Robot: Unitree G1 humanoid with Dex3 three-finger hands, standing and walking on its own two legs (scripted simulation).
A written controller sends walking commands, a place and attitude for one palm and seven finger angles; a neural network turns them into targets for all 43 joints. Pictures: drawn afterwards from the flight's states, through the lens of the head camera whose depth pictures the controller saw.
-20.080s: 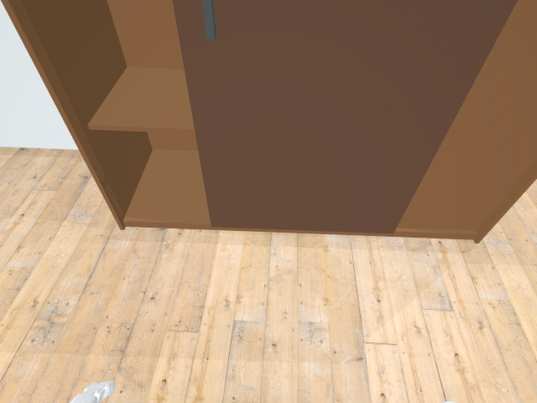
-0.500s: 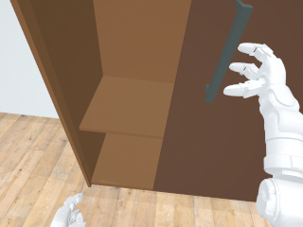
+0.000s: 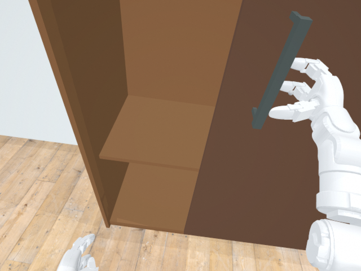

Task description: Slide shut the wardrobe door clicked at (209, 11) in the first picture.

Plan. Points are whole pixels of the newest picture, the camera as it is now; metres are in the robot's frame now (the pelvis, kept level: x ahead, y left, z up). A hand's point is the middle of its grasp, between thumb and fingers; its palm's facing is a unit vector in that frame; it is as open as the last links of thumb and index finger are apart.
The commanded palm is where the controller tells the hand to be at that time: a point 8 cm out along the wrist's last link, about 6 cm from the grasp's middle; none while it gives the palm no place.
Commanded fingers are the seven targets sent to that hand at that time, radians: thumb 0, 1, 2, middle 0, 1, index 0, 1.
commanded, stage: slide the fingers in behind the handle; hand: right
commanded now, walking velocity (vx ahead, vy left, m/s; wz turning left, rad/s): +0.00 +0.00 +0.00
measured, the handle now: (273, 76) +0.46 -0.15 +0.26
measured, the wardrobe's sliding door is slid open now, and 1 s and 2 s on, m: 0.41 0.41 0.41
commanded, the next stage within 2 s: grip the handle and tug to test in 1.56 s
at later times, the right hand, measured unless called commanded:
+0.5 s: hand (278, 92) +0.41 -0.15 +0.25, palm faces +0.05 +1.00 +0.00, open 14.0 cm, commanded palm +0.38 -0.20 +0.25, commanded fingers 0.00 0.50 -0.30 0.30 1.20 0.30 1.20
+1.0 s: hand (265, 89) +0.41 -0.12 +0.25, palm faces +0.04 +1.00 +0.01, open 14.0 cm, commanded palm +0.38 -0.18 +0.25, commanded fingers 0.00 0.50 -0.30 0.30 1.20 0.30 1.20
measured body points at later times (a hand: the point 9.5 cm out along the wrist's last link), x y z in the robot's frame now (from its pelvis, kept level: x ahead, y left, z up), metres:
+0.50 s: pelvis +0.00 +0.00 +0.00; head -0.02 +0.03 +0.45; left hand +0.16 +0.24 -0.10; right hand +0.40 -0.20 +0.25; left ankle -0.04 +0.10 -0.74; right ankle +0.03 -0.12 -0.74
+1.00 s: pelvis +0.00 +0.00 +0.00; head -0.02 +0.02 +0.45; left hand +0.17 +0.23 -0.10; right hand +0.40 -0.18 +0.25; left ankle -0.04 +0.10 -0.74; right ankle +0.03 -0.12 -0.74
